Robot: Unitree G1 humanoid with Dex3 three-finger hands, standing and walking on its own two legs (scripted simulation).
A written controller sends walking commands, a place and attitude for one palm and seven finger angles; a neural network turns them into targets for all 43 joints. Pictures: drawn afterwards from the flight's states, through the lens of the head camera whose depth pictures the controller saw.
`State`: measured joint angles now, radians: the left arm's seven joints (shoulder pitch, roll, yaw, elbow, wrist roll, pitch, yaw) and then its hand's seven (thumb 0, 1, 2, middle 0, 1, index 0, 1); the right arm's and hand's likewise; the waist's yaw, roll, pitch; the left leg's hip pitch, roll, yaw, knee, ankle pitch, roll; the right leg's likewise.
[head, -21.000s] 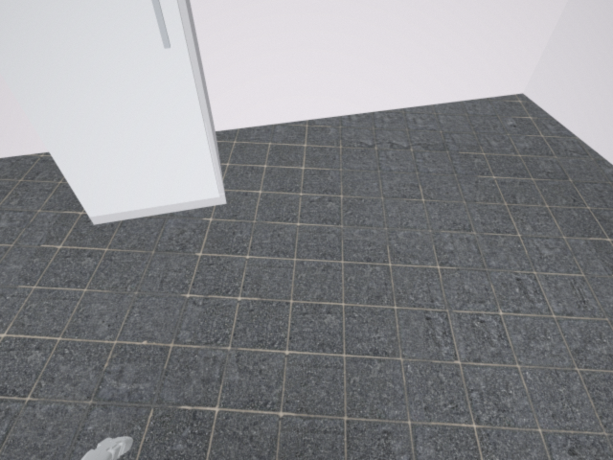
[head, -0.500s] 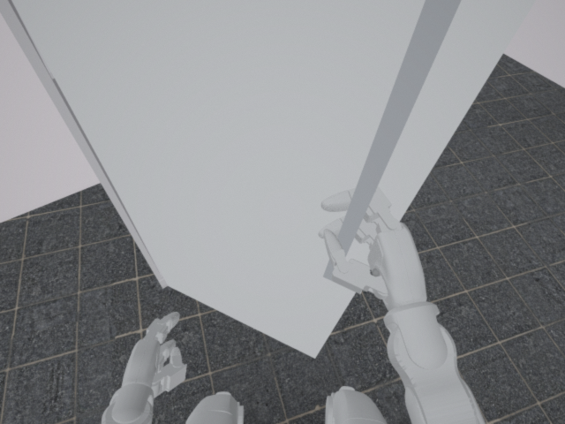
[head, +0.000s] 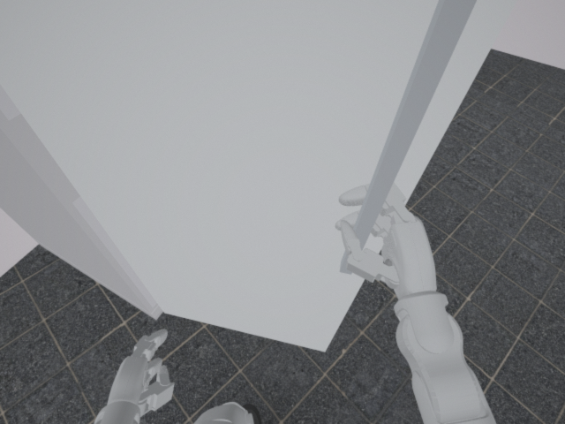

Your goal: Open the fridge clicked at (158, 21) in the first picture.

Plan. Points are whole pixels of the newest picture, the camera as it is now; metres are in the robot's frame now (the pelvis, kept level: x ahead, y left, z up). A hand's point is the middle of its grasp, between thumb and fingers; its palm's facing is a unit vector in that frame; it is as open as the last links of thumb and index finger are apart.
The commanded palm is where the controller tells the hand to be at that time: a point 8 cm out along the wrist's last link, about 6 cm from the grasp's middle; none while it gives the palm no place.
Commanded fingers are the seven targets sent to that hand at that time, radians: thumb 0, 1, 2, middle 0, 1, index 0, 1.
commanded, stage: stop walking and hold the door back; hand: right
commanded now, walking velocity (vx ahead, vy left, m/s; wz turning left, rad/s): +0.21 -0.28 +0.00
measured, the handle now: (394, 137) +0.36 -0.07 +0.25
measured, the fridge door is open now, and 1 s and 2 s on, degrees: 73 71 68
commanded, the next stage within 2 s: loosen the grip on the handle in 1.34 s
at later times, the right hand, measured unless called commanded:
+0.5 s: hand (349, 230) +0.33 -0.05 +0.12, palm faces +0.03 +0.97 -0.24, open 5.3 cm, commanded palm +0.32 -0.12 +0.11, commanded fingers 0.00 -0.90 -0.90 0.45 1.40 0.45 1.40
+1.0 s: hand (351, 229) +0.33 -0.05 +0.12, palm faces -0.09 +0.98 -0.19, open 5.4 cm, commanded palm +0.32 -0.11 +0.11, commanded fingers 0.00 -0.90 -0.90 0.45 1.40 0.45 1.40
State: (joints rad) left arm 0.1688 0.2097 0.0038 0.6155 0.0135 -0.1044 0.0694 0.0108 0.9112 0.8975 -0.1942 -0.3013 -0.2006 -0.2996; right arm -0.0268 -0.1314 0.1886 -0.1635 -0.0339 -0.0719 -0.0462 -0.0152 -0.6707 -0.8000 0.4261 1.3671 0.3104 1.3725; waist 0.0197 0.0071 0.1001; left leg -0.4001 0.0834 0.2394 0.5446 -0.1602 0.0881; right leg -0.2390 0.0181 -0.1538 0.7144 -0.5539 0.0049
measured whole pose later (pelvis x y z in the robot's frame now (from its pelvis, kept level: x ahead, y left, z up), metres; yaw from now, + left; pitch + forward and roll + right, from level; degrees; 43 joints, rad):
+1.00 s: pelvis -0.07 +0.02 +0.00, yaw -2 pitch -2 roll -3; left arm 0.18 0.20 -0.04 0.70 0.00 -0.05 0.08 0.01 0.91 0.90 -0.20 -0.30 -0.20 -0.30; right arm -0.59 -0.11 0.00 0.60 0.01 -0.14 -0.02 -0.05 -0.70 -0.82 0.46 1.40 0.41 1.40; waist 0.03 -0.02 0.11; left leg -0.31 0.07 0.05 0.57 -0.23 0.02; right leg -0.33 0.00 -0.06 0.80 -0.43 0.03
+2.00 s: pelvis -0.08 +0.01 +0.00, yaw +0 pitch +4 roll -1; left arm 0.34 0.28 0.00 0.69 -0.03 -0.16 0.00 0.01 0.91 0.90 -0.20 -0.30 -0.20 -0.30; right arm -0.69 -0.19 -0.03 0.88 0.05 -0.32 0.06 -0.01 0.50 -0.22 0.35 1.24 0.30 1.24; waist 0.08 0.02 -0.01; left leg -0.46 0.05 0.02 0.61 -0.23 0.00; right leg -0.37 -0.04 -0.09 0.58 -0.28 0.01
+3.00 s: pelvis -0.06 -0.01 -0.01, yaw -1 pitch +4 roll +0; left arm 0.29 0.25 -0.02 0.58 -0.03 -0.08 -0.01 0.01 0.91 0.90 -0.20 -0.30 -0.20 -0.30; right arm -0.30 -0.21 -0.03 0.41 0.11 -0.24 0.22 -0.02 0.55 -0.20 0.26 1.15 0.25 1.15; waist 0.00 -0.02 -0.05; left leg -0.46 0.06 0.03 0.68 -0.30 -0.02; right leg -0.39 -0.03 -0.08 0.67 -0.36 0.00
